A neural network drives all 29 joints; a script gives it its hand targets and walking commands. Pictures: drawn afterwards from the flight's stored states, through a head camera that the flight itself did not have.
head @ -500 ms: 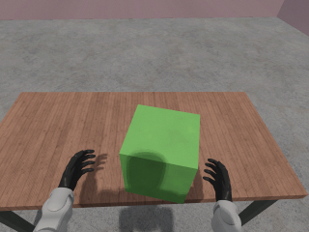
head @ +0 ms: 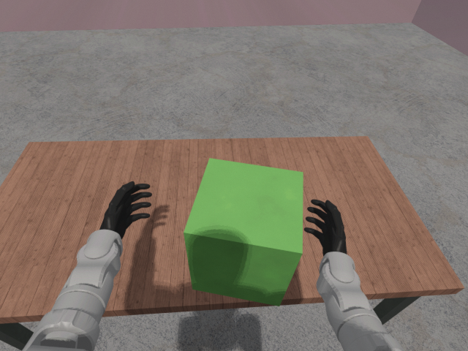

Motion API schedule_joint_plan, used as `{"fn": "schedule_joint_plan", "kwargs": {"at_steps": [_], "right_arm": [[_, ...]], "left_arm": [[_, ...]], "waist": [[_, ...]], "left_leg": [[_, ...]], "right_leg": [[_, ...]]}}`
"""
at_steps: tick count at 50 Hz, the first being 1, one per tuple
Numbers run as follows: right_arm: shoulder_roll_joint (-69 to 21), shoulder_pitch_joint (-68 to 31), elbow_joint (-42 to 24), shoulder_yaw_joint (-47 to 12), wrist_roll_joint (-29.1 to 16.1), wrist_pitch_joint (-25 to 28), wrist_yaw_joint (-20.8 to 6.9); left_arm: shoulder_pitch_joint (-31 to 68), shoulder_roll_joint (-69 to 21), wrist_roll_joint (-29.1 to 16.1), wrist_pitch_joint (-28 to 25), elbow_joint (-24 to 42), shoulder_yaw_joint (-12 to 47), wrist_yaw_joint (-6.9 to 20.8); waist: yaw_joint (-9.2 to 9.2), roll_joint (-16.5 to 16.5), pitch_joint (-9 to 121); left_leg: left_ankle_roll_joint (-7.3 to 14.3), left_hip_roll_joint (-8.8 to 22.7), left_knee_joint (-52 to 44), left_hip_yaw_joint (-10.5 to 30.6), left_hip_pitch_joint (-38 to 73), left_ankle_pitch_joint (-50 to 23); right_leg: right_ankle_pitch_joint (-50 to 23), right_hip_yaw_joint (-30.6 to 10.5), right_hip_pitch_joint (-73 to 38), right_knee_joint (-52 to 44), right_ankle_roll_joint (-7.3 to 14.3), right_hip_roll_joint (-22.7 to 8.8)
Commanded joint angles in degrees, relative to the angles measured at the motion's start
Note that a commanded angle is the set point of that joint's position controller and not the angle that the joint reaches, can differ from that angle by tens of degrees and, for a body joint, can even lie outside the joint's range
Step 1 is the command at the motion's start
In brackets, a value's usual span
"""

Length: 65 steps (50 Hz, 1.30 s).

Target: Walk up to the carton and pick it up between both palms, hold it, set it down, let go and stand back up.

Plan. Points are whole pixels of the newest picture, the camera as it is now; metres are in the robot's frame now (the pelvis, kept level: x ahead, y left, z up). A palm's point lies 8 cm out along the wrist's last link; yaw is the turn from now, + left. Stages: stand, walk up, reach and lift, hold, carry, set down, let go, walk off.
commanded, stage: reach and lift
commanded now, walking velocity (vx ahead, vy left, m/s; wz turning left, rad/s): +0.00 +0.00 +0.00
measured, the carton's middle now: (245, 233) +0.42 -0.04 -0.09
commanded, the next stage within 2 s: none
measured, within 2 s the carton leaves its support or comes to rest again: neither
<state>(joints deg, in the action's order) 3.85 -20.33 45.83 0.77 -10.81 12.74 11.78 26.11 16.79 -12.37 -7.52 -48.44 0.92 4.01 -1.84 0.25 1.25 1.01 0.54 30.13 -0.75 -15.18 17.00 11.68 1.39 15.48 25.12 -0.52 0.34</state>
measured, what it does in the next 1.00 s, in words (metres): stands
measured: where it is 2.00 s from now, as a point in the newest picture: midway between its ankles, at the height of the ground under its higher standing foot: outside the picture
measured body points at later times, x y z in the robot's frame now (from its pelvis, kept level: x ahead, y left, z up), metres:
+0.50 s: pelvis +0.00 -0.01 +0.00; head +0.03 +0.01 +0.45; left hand +0.42 +0.19 +0.08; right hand +0.39 -0.18 +0.07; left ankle -0.01 +0.10 -0.74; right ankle +0.01 -0.13 -0.74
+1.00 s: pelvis -0.01 +0.00 -0.01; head +0.04 +0.03 +0.43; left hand +0.42 +0.18 +0.01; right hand +0.41 -0.18 +0.08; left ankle -0.01 +0.10 -0.74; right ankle +0.01 -0.13 -0.74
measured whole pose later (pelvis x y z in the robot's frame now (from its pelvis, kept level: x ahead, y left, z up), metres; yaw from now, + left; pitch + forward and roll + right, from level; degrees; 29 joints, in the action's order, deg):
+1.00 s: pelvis -0.01 +0.00 -0.01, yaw -1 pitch +14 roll -2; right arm 4.2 -49.6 71.8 5.2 -8.9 20.3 8.9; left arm 49.0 15.9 -7.3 -18.6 -83.4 -2.0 1.7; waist -5.6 -1.1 9.2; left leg 0.7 1.1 36.8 -0.6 -33.4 17.2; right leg 11.5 1.6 33.4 31.1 -0.2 0.8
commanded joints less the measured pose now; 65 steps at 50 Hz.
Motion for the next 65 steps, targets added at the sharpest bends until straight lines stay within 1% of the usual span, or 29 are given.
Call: {"fn": "schedule_joint_plan", "kwargs": {"at_steps": [1,2,3,5,7,8,9,12,15,18,20,24,25,26,30,34,38,41,42,46,47,49,50,53,56,58,59,62,65], "right_arm": [[5.57,-23.05,-9.76,1.4,-0.01,0.58,-0.31],[5.69,-23.05,-9.2,1.7,-0.07,0.44,-0.19],[6.07,-23.87,-8.78,1.3,-0.32,0.31,-0.16],[7.3,-25.49,-7.88,1.63,-0.97,-0.04,-0.1],[8.24,-25.92,-6.32,1.27,-1.36,-0.58,0.16],[8.68,-26.93,-6.67,1.21,-1.55,-0.68,0.37],[8.6,-26.43,-6.74,0.42,-1.93,-0.84,0.58],[8.66,-28.2,-7.24,-0.88,-2.84,-1.44,1.05],[8.11,-29.4,-6.49,-1.9,-3.32,-2.59,1.06],[7.06,-32.29,-7.16,-1.96,-3.38,-4.07,1.05],[6.58,-34.82,-8.75,-1.19,-3.26,-4.67,0.95],[6.12,-38.37,-8.73,0.75,-2.29,-5.85,1.27],[6.25,-39.61,-8.68,1.33,-1.79,-6.13,1.43],[6.2,-40.87,-8.35,2.14,-1.16,-6.44,1.51],[6.62,-43.1,-1.49,3.99,0.84,-8.03,1.52],[6.54,-43.38,6.33,4.31,1.99,-7.36,1.44],[5.44,-42.27,13.24,2.52,1.56,-3.54,0.84],[4.96,-42.04,15.26,2.33,1.79,0.6,-0.03],[4.75,-41.7,17.8,2.29,2.0,1.57,-0.58],[4.56,-41.44,24.45,3.67,2.68,5.19,-2.54],[4.8,-41.92,25.75,4.09,2.69,5.82,-2.98],[5.09,-42.88,29.23,4.85,2.7,6.76,-3.79],[5.1,-42.53,32.47,5.48,2.81,6.9,-4.14],[5.64,-43.34,36.85,6.0,2.22,7.78,-4.96],[5.35,-44.07,39.66,6.11,1.64,8.62,-5.56],[6.09,-44.75,41.11,6.11,1.4,9.0,-5.72],[6.14,-45.52,42.19,5.83,1.07,9.16,-5.75],[5.67,-46.64,44.74,5.06,0.44,9.5,-5.78],[4.74,-47.19,46.69,4.92,0.47,9.23,-5.7]], "left_arm": [[25.9,8.1,-0.5,-1.86,8.42,-1.77,-1.23],[25.79,8.38,-0.21,-1.59,8.71,-2.22,-1.4],[26.24,7.94,0.02,-1.07,8.53,-2.4,-1.49],[27.51,7.67,0.67,0.08,8.54,-2.76,-1.54],[27.03,7.73,1.79,1.8,7.86,-3.95,-1.09],[27.15,7.77,2.23,2.56,8.31,-4.52,-0.89],[25.72,7.81,2.7,3.35,7.65,-5.37,-0.59],[26.83,7.63,4.1,5.01,7.67,-6.62,-0.04],[28.53,7.13,4.5,5.7,5.9,-7.21,0.14],[33.26,7.52,3.78,4.92,5.5,-6.34,-0.29],[36.27,8.03,2.82,3.82,5.95,-5.86,-0.97],[41.77,9.32,1.76,2.48,5.72,-4.61,-1.75],[43.1,9.69,1.51,2.39,5.25,-4.67,-1.86],[44.5,9.37,1.46,2.47,4.2,-4.31,-2.01],[47.14,8.65,1.98,3.24,-2.8,-3.67,-2.25],[45.35,8.02,3.2,2.4,-13.75,-4.06,-1.79],[43.16,6.9,4.71,-2.11,-22.31,-4.94,-1.23],[43.49,6.52,5.46,-7.09,-24.04,-5.07,-1.43],[44.39,6.14,5.56,-8.65,-24.81,-4.58,-1.49],[47.53,7.1,5.6,-14.21,-25.86,-4.3,-2.27],[49.0,7.52,5.19,-15.23,-25.6,-3.64,-2.52],[51.72,7.61,3.95,-16.96,-26.44,-2.32,-3.08],[52.3,7.67,3.32,-17.6,-27.7,-1.2,-3.24],[54.62,7.84,1.11,-19.77,-28.07,1.45,-3.65],[56.35,8.0,-0.67,-21.7,-28.73,3.33,-3.57],[56.27,8.51,-1.05,-22.07,-30.69,3.94,-3.33],[56.06,7.9,-1.26,-22.12,-31.56,4.6,-3.14],[54.65,7.2,-1.35,-22.09,-35.13,5.3,-2.44],[53.85,7.18,-1.35,-21.82,-37.88,5.42,-1.94]], "waist": [[-0.55,4.48,23.51],[-0.6,4.3,24.81],[-0.27,4.86,25.99],[-0.55,5.92,28.12],[-0.61,5.03,27.94],[-0.4,5.01,28.36],[0.01,3.95,27.78],[0.16,3.13,26.27],[0.04,2.05,23.23],[-0.65,1.56,24.54],[-0.81,2.18,27.37],[-1.84,4.11,33.58],[-1.57,4.06,34.88],[-2.21,4.6,35.68],[-2.55,5.65,33.69],[-2.49,3.42,30.37],[-2.05,1.53,28.06],[-2.17,1.86,30.92],[-2.33,2.9,30.96],[-2.31,4.53,31.84],[-2.8,5.6,32.2],[-3.05,7.47,32.29],[-3.73,8.44,31.13],[-4.05,11.67,33.43],[-4.44,12.53,37.44],[-3.97,13.11,38.23],[-4.37,12.4,38.16],[-3.89,11.22,36.83],[-3.58,8.32,33.24]], "left_leg": [[-3.63,0.92,-4.18,2.27,4.25,-16.44],[-3.89,1.01,-3.74,2.27,5.49,-18.73],[-4.16,0.99,-3.07,1.89,6.37,-21.65],[-4.9,1.14,-2.03,1.76,9.3,-27.66],[-5.03,0.73,-1.18,1.01,11.63,-32.22],[-5.14,0.76,-0.79,0.89,12.37,-34.38],[-4.99,0.44,-0.69,0.26,12.54,-36.18],[-4.73,0.0,-1.64,-0.16,11.09,-35.7],[-4.25,-0.31,-2.59,-0.53,9.67,-31.66],[-3.53,-0.68,-3.57,-0.72,7.48,-26.05],[-3.23,-0.9,-3.96,-1.11,6.48,-23.8],[-3.25,-1.09,-3.12,-1.03,6.15,-24.15],[-3.29,-1.01,-2.81,-0.94,5.73,-24.73],[-3.5,-1.04,-2.62,-0.84,5.98,-24.72],[-3.68,-0.56,-2.28,-0.35,5.48,-22.99],[-3.49,-0.32,-1.54,0.13,3.33,-23.81],[-3.13,-0.2,0.17,0.67,-0.51,-25.74],[-3.43,-0.17,2.23,0.76,-2.1,-27.86],[-3.58,0.08,2.67,0.84,-3.12,-27.19],[-4.2,0.75,4.96,0.98,-5.96,-23.77],[-4.5,0.84,5.33,1.1,-6.69,-22.09],[-4.75,1.04,6.17,1.56,-8.86,-17.87],[-4.88,1.24,6.6,2.03,-9.81,-15.2],[-5.41,1.52,8.25,2.28,-11.86,-11.42],[-5.49,1.34,10.46,2.35,-13.92,-10.85],[-5.4,0.93,11.38,1.87,-15.62,-10.62],[-5.29,0.71,11.76,1.81,-16.46,-10.58],[-4.57,0.14,12.74,1.52,-20.07,-8.53],[-3.49,-0.3,12.32,1.57,-22.65,-5.39]], "right_leg": [[-6.31,-1.08,-7.5,-1.43,1.8,1.09],[-8.28,-0.88,-7.3,-1.18,1.73,1.37],[-10.03,-0.71,-7.45,-1.22,1.9,1.71],[-13.42,-0.28,-6.94,-1.5,1.97,2.31],[-16.61,0.26,-7.69,-2.38,1.64,2.93],[-18.27,0.2,-8.44,-2.38,1.59,3.1],[-20.46,0.18,-9.16,-2.77,1.24,3.18],[-24.07,-0.01,-12.32,-3.01,0.65,3.09],[-22.13,-0.16,-12.5,-3.97,0.3,2.54],[-18.57,-0.72,-11.69,-4.28,0.14,1.94],[-17.62,-0.91,-11.44,-3.89,0.15,1.67],[-19.56,-0.77,-10.48,-2.66,-0.02,1.41],[-19.97,-0.81,-10.25,-2.32,-0.01,1.38],[-19.81,-0.7,-9.37,-2.11,0.01,1.47],[-15.29,0.08,-4.8,-2.27,0.47,1.39],[-15.34,0.25,-3.04,-1.67,0.39,1.24],[-17.71,0.03,-2.26,-0.13,0.4,0.69],[-19.67,0.0,-0.77,1.98,0.48,0.53],[-18.04,0.0,0.7,2.36,0.72,0.49],[-12.14,-0.23,7.13,4.52,1.4,0.36],[-9.92,-0.09,8.84,5.06,1.58,0.37],[-5.31,-0.27,13.71,6.41,2.07,0.04],[-3.26,-0.09,16.6,7.18,2.16,-0.16],[0.0,-0.05,21.81,9.69,2.68,-0.69],[0.4,0.06,24.46,12.31,2.76,-1.04],[0.88,-0.02,25.1,13.4,2.62,-1.12],[0.85,0.01,25.1,13.62,2.43,-1.01],[2.43,-0.17,25.46,14.71,2.19,-1.26],[5.07,-0.2,25.92,14.68,1.75,-1.18]]}}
